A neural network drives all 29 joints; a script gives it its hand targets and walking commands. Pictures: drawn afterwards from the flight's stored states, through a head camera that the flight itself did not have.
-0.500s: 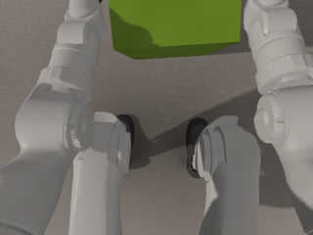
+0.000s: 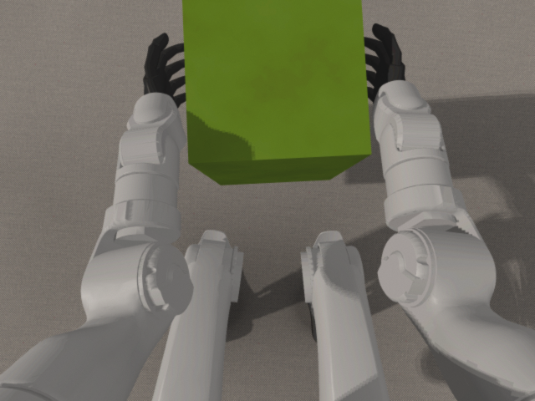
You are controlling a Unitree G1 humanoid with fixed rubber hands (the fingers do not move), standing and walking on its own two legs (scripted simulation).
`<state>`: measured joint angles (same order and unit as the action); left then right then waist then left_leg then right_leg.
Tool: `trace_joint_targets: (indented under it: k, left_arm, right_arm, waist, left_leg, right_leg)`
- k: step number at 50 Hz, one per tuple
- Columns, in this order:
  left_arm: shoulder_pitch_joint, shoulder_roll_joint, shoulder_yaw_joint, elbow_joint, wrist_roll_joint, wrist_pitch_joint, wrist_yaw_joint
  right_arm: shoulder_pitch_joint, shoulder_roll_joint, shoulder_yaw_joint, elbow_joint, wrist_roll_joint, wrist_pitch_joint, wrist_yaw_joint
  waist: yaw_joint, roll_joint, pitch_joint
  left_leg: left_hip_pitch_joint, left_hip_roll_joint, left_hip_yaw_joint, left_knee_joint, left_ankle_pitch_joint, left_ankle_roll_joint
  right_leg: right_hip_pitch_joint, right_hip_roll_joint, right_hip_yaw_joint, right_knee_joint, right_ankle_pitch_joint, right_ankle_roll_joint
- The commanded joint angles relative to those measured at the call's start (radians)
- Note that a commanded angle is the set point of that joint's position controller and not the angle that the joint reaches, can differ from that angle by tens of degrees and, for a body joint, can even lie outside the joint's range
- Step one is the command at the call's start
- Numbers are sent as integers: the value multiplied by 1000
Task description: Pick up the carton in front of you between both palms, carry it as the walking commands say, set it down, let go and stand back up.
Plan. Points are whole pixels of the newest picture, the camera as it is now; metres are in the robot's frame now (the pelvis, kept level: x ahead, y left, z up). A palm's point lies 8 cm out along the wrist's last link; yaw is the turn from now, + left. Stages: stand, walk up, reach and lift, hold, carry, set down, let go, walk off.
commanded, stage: reach and lift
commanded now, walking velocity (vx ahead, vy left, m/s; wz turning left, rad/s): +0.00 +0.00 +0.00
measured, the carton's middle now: (273, 109) +0.51 -0.01 -0.14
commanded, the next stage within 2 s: none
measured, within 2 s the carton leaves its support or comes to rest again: neither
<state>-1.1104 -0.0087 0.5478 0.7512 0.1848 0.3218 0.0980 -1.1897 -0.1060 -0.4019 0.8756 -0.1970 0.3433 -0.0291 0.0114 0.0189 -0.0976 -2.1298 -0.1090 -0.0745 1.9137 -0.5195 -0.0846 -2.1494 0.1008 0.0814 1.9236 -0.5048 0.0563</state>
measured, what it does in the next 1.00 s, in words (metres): rises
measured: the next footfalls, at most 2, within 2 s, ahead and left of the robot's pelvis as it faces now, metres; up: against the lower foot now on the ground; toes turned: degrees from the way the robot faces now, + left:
none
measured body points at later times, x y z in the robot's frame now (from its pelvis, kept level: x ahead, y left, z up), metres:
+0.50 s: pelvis +0.03 +0.00 +0.12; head +0.24 -0.01 +0.52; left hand +0.49 +0.14 +0.07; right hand +0.49 -0.16 +0.07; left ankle +0.12 +0.13 -0.41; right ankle +0.12 -0.13 -0.41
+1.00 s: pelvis +0.09 +0.00 +0.27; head +0.18 +0.00 +0.71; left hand +0.45 +0.15 +0.23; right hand +0.44 -0.16 +0.23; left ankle +0.12 +0.14 -0.41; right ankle +0.12 -0.13 -0.41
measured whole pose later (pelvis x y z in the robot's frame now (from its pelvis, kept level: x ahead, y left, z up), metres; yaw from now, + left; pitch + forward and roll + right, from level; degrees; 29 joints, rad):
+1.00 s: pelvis +0.09 +0.00 +0.27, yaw -1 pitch +21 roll +0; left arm -0.44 -0.14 0.37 0.56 0.20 0.31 0.04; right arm -0.45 0.11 -0.34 0.58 -0.21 0.34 -0.02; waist 0.01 0.01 -0.20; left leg -0.93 -0.08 -0.13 0.96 -0.39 -0.03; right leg -0.94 0.08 0.13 0.96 -0.39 0.03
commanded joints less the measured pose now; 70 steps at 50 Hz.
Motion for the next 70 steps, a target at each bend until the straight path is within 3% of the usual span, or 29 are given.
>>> trace_joint_targets:
  k: [1, 6, 16, 23, 34, 49, 62, 66, 70]
  left_arm:
    - [-686, -982, -448, 54, -87, 11, -260]
    - [-629, -1023, -462, 43, -79, 24, -272]
    - [-479, -1112, -628, -61, -142, 38, -283]
    - [-341, -1141, -683, -71, -159, 37, -282]
    - [-115, -1148, -688, -58, -127, 8, -284]
    - [193, -1148, -761, -120, -98, 3, -290]
    - [409, -1132, -863, -268, -130, 133, -309]
    - [450, -1134, -880, -321, -145, 195, -318]
    - [455, -1103, -833, -323, -126, 252, -327]
  right_arm:
    - [-556, 1038, 322, 12, 76, -10, 239]
    - [-515, 1070, 331, -13, 68, 0, 252]
    - [-392, 1174, 509, -165, 145, 15, 260]
    - [-261, 1207, 558, -187, 156, 12, 249]
    - [-43, 1239, 559, -188, 123, -16, 235]
    - [249, 1243, 637, -277, 114, -24, 229]
    - [458, 1225, 727, -428, 148, 104, 244]
    - [486, 1209, 753, -498, 164, 167, 248]
    - [502, 1191, 701, -499, 144, 225, 258]
  waist:
    - [-14, -41, -915]
    - [-17, -28, -995]
    - [-14, -41, -1095]
    - [-13, -35, -1000]
    - [-12, -30, -809]
    - [-9, -25, -589]
    - [-11, -17, -358]
    - [-13, -13, -266]
    - [-18, -12, -133]
  left_leg:
    - [454, -76, 178, -244, 42, 55]
    - [559, -79, 174, -321, 79, 49]
    - [769, -79, 155, -442, 193, 40]
    - [889, -77, 128, -557, 204, 38]
    - [1095, -62, 77, -774, 236, 53]
    - [1492, -25, 13, -1101, 391, 68]
    - [1870, 8, -12, -1395, 567, 68]
    - [1954, 13, -16, -1474, 563, 65]
    - [1973, 16, -11, -1531, 461, 65]
  right_leg:
    - [568, 60, -162, -266, 45, -49]
    - [656, 61, -162, -340, 81, -44]
    - [869, 68, -154, -455, 211, -30]
    - [986, 69, -132, -566, 220, -30]
    - [1213, 55, -77, -784, 263, -37]
    - [1585, 25, -16, -1108, 407, -46]
    - [1927, 2, 0, -1396, 561, -40]
    - [2000, -3, -2, -1479, 550, -37]
    - [2011, -4, -9, -1534, 444, -44]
